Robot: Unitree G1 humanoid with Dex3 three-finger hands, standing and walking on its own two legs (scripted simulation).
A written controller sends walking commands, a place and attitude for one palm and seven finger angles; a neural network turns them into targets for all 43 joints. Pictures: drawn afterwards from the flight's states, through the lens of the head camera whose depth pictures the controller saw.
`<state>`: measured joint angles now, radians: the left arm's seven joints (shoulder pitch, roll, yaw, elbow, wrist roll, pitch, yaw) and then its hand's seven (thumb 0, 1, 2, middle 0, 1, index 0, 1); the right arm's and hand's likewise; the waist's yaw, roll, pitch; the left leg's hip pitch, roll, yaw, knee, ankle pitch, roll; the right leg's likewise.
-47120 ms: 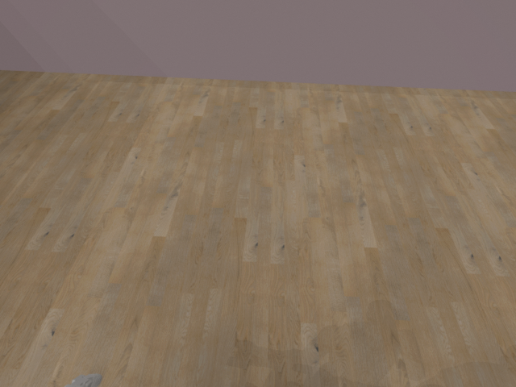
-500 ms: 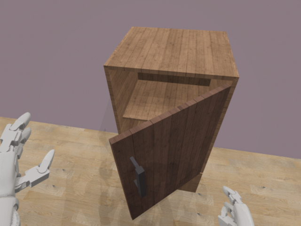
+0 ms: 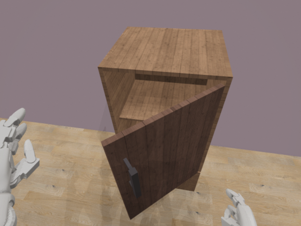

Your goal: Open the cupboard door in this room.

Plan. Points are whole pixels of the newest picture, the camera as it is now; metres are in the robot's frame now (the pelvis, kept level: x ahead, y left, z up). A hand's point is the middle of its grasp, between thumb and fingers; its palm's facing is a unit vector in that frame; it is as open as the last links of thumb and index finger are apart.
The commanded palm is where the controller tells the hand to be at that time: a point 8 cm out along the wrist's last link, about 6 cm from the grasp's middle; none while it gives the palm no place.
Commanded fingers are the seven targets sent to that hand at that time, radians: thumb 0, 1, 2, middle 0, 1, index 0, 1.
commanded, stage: step back with the hand held close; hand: left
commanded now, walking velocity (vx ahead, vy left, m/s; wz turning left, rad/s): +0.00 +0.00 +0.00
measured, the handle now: (132, 178) +0.26 +0.10 -0.05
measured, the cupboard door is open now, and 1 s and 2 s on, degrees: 43 43 43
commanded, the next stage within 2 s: stop stepping back and stand still in 1.10 s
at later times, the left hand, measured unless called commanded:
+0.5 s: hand (13, 182) +0.14 +0.28 +0.15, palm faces +0.36 -0.77 -0.52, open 7.5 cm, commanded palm +0.08 +0.32 +0.17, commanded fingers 0.00 0.90 0.90 -0.20 -0.30 -0.20 -0.30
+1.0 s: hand out of the picture +0.04 +0.31 +0.17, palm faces +0.48 -0.72 -0.51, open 7.5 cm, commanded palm -0.04 +0.34 +0.17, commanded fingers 0.00 0.90 0.90 -0.20 -0.30 -0.20 -0.30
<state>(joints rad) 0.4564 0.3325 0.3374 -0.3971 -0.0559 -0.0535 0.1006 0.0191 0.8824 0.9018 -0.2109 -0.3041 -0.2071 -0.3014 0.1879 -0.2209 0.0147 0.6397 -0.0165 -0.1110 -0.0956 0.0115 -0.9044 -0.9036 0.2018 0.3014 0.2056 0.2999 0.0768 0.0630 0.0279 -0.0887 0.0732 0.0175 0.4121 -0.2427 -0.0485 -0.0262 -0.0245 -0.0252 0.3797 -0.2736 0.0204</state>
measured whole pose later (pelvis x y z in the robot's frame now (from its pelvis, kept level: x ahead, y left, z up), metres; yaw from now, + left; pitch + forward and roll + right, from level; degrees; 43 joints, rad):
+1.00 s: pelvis -0.15 +0.03 -0.02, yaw +5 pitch +0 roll -3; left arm 0.54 0.48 0.49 -0.57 -0.03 -0.23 0.16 0.02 0.88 0.90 -0.21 -0.30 -0.21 -0.30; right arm 0.22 -0.17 0.00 0.60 -0.02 -0.10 -0.07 0.01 -0.90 -0.90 0.20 0.30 0.21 0.30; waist -0.03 0.01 0.05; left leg -0.52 0.05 -0.02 0.56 -0.09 0.02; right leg -0.28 0.07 0.01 0.64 -0.41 -0.02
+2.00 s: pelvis -0.31 +0.02 -0.01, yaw +1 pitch -1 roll -1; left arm 0.59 0.40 0.42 -0.50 -0.03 -0.23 0.16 0.02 0.88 0.90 -0.21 -0.30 -0.21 -0.30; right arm 0.26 -0.19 0.00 0.66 -0.01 -0.13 -0.05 0.01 -0.90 -0.90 0.20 0.30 0.21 0.30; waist -0.02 0.01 -0.01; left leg -0.33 0.03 0.03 0.64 -0.27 0.00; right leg -0.20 0.04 -0.05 0.53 -0.32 -0.05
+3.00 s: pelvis -0.33 +0.03 +0.00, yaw +4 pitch -2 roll -1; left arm 0.35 0.14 0.02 1.17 0.01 0.02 0.03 0.01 0.91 0.90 -0.20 -0.30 -0.19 -0.30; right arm 0.33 -0.10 0.00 1.13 -0.03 0.04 -0.03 0.00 -0.91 -0.90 0.20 0.30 0.20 0.30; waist 0.00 0.03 0.06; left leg -0.28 -0.01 -0.01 0.45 -0.15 0.02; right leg -0.18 0.01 -0.08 0.46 -0.25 -0.03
